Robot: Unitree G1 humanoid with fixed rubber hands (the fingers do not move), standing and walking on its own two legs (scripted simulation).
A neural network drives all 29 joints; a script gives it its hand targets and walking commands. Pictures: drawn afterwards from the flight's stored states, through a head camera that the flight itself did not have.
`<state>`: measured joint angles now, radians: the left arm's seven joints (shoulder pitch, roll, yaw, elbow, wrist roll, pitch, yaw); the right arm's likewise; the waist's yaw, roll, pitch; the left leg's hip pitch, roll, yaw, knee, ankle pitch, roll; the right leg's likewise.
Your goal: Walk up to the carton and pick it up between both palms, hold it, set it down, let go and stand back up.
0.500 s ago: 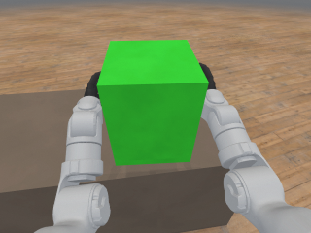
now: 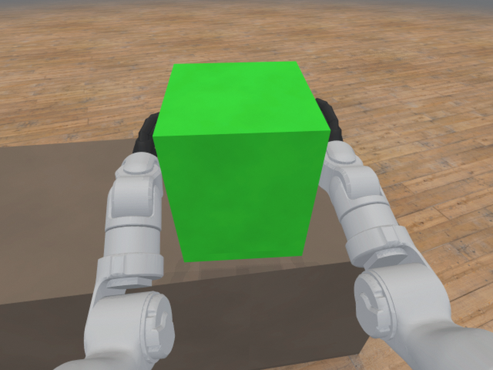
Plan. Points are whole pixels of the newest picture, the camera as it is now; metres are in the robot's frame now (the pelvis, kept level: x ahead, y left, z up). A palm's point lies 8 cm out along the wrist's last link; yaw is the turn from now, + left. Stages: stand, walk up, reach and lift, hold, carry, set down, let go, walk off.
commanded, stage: hold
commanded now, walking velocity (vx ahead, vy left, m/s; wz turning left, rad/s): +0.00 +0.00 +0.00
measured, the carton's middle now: (239, 162) +0.38 +0.01 +0.19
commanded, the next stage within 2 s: set down in 0.68 s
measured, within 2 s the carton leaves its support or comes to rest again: neither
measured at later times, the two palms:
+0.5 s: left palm (146, 160) +0.37 +0.15 +0.21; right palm (328, 147) +0.37 -0.14 +0.22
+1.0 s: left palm (143, 156) +0.37 +0.16 +0.22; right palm (328, 140) +0.37 -0.13 +0.23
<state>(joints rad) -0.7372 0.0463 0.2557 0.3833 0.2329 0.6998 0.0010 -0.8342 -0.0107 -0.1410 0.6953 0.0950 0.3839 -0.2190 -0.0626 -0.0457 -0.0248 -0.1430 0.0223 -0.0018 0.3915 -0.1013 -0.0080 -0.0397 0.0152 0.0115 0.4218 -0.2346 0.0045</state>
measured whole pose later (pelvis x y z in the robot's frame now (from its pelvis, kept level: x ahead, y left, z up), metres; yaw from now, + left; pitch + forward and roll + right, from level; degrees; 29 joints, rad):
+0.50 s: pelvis +0.00 +0.00 +0.00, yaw +0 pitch -8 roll +0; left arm -0.74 0.05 0.26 0.38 0.23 0.71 0.00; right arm -0.83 -0.01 -0.14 0.71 0.10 0.39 -0.21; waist -0.06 -0.05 -0.03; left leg -0.14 0.02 0.00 0.39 -0.10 -0.01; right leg -0.04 0.02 0.01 0.42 -0.24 0.00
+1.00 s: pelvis +0.00 +0.00 +0.00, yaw +0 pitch -9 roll +0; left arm -0.74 0.02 0.30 0.40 0.27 0.60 -0.02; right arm -0.83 0.01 -0.20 0.72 0.09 0.28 -0.20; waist -0.06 -0.06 -0.04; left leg -0.14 0.02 0.00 0.39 -0.10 -0.01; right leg -0.04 0.02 0.01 0.42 -0.24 0.01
